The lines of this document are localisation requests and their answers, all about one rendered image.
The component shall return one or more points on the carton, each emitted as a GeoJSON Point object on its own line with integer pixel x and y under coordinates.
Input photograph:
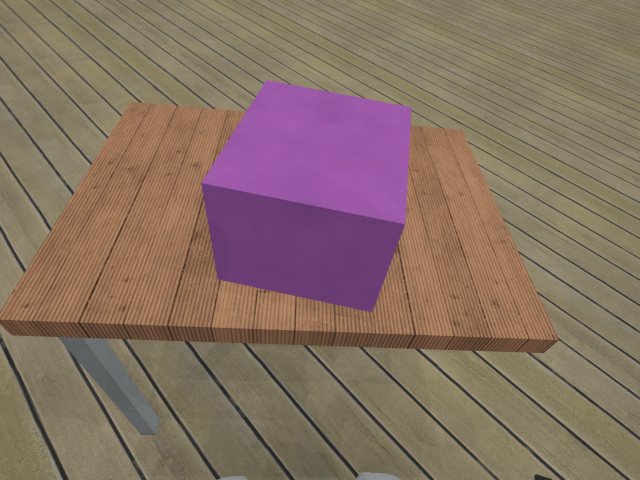
{"type": "Point", "coordinates": [308, 196]}

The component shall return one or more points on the table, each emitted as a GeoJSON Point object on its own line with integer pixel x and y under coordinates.
{"type": "Point", "coordinates": [130, 257]}

